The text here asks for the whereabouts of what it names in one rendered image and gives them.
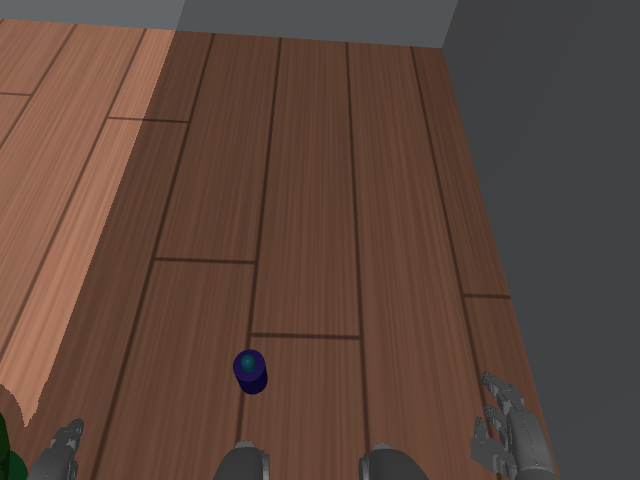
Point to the left robot hand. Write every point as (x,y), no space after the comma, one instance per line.
(57,462)

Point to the bottle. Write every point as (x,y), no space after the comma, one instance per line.
(250,370)

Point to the right robot hand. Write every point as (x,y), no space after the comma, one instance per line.
(520,433)

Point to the potted plant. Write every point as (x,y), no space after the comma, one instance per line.
(12,466)

